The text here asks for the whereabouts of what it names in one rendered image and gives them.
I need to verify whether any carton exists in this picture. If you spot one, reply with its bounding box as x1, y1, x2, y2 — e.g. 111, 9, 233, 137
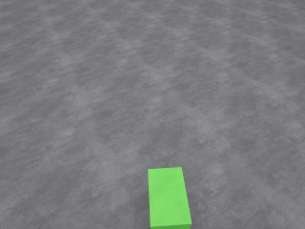
148, 167, 192, 229

